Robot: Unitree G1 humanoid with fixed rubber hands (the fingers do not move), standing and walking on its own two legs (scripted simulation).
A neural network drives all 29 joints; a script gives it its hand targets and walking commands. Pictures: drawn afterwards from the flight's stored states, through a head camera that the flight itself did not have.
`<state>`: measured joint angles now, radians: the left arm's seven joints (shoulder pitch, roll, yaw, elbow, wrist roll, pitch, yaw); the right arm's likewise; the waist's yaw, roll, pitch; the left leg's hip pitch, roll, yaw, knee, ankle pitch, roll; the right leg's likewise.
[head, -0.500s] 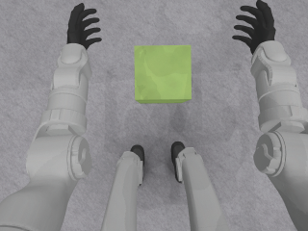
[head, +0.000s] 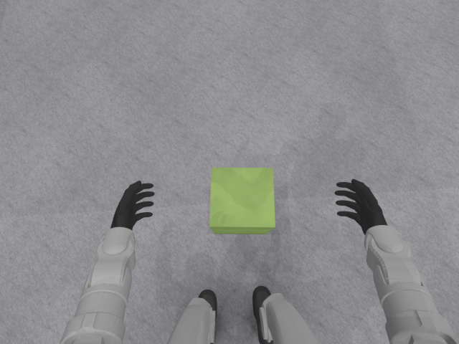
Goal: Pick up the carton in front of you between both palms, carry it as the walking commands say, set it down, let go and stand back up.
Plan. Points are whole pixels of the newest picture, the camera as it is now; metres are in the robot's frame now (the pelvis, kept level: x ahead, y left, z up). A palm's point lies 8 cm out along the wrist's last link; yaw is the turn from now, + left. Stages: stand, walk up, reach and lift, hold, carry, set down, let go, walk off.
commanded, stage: let go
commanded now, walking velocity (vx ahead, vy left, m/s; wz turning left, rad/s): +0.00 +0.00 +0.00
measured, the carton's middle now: (241, 203) +0.45 -0.03 -0.61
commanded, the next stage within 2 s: stand in 0.80 s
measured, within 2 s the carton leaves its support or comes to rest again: neither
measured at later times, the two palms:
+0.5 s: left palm (69, 312) +0.18 +0.25 -0.02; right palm (397, 303) +0.18 -0.22 -0.03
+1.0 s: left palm (49, 325) +0.17 +0.28 -0.04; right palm (427, 307) +0.17 -0.27 -0.04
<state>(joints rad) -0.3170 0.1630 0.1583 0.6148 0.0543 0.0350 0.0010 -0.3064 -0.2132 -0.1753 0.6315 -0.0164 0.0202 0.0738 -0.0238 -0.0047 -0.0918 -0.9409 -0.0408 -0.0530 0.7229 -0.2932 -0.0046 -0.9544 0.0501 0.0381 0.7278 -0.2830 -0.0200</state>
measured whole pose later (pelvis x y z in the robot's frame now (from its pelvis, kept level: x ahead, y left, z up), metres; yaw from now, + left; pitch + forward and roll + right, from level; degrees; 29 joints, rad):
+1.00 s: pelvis +0.03 +0.01 +0.04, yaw -1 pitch -2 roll +0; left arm 0.21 0.28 0.07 0.66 0.02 0.01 0.01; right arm 0.20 -0.29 -0.08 0.63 -0.02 0.02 0.00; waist 0.00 0.02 0.01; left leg -0.17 -0.03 -0.05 0.53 -0.33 0.01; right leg -0.17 0.05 0.05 0.51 -0.31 -0.02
